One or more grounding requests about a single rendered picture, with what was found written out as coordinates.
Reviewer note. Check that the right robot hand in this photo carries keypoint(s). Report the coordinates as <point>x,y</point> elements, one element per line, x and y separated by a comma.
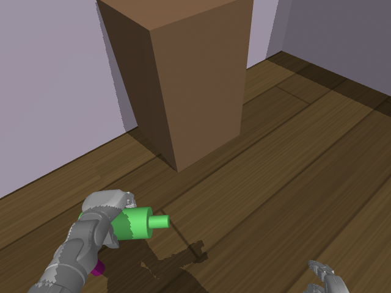
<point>332,283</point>

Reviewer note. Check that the left robot hand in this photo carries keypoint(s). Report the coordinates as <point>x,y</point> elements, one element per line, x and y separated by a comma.
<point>111,203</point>

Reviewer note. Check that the left robot arm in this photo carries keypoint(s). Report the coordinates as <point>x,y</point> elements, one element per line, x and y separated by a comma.
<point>76,257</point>

